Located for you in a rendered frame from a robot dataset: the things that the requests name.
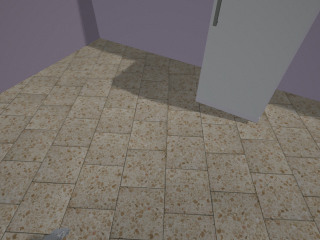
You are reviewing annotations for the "robot left hand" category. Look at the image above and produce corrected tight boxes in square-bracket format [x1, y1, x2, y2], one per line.
[43, 227, 70, 240]

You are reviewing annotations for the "handle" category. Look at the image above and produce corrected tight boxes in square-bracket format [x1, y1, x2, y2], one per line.
[212, 0, 222, 27]

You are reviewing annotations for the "fridge door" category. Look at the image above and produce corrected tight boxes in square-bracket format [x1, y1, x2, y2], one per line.
[197, 0, 320, 118]

